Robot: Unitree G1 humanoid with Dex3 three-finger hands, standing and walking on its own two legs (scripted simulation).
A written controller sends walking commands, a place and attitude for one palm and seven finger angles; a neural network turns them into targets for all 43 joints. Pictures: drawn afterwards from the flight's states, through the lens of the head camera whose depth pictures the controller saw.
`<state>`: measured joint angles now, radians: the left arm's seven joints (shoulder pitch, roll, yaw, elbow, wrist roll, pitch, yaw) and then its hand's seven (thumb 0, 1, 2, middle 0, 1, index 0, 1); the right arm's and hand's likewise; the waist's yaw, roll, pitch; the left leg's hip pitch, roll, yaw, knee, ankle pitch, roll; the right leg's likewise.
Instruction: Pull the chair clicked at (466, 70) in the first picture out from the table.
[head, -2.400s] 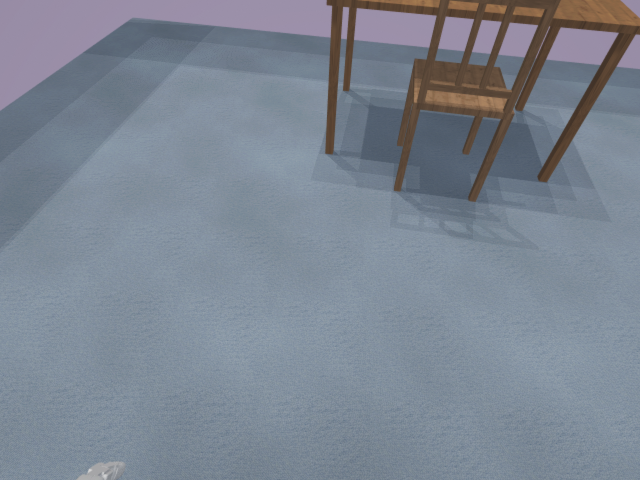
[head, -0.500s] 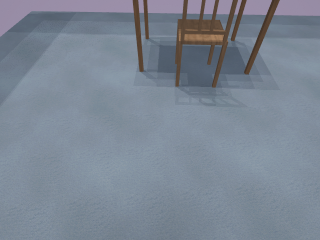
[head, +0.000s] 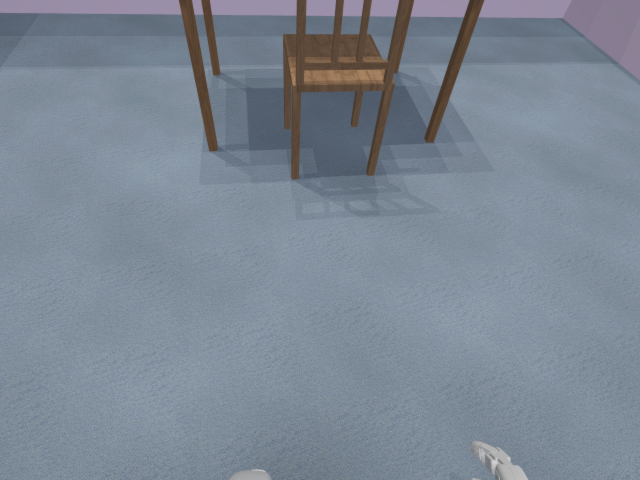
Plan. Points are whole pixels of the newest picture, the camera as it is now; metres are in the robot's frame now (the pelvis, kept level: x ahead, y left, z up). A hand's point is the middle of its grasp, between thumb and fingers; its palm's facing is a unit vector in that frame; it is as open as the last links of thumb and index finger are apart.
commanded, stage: walk to a spot facing it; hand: left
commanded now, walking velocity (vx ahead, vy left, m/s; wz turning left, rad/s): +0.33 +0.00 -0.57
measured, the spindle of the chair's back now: (338, 19) +1.45 +0.12 -0.06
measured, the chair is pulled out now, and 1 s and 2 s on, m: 0.00 0.00 0.00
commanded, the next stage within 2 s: turn to face it in 1.68 s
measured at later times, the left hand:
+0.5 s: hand (285, 313) +0.40 +0.11 -0.15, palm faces -0.40 -0.91 -0.15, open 7.3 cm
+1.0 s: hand (280, 287) +0.47 +0.13 -0.18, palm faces -0.30 -0.94 -0.19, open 7.3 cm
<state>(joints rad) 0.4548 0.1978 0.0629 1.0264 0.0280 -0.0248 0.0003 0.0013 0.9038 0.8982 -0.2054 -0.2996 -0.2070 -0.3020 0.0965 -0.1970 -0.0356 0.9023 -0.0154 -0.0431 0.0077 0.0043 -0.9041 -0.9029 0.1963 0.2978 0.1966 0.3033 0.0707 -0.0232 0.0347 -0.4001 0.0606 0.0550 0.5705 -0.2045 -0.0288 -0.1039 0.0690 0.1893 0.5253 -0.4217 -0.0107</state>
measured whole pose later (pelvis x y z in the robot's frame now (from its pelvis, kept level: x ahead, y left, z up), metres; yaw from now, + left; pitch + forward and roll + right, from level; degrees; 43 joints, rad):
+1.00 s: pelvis +0.42 -0.06 +0.00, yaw -22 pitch +0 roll -2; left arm 0.36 0.21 0.05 1.09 0.02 -0.06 0.00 -0.01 0.92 0.90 -0.20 -0.30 -0.20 -0.30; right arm 0.14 -0.21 -0.05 0.99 -0.03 -0.05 0.02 0.01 -0.93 -0.90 0.19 0.30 0.19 0.30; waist 0.03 -0.02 0.03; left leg -0.41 0.11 0.14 0.60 -0.19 -0.01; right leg -0.04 0.03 -0.07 0.48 -0.43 -0.02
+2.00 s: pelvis +0.78 -0.26 +0.00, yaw -28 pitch -2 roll -2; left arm 0.29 0.15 0.03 1.08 0.02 -0.05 0.02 0.00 0.92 0.90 -0.20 -0.30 -0.20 -0.30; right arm 0.16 -0.18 -0.04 1.01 -0.02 0.00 0.01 0.00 -0.92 -0.90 0.19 0.30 0.19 0.30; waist 0.01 -0.01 0.05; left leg -0.42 0.09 0.13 0.65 -0.19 -0.02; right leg -0.07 -0.01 -0.24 0.48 -0.37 -0.02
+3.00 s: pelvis +0.82 -0.32 +0.00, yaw +6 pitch +0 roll +1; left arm 0.27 0.27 0.06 0.94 0.02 0.05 0.02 0.00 0.90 0.90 -0.20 -0.30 -0.21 -0.30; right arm 0.08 -0.24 -0.05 0.89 -0.02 0.04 0.02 0.00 -0.91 -0.90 0.19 0.30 0.20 0.30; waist 0.04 -0.06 0.11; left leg -0.27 0.01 0.10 0.62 -0.34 0.02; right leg -0.34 -0.17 -0.17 0.87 -0.51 0.06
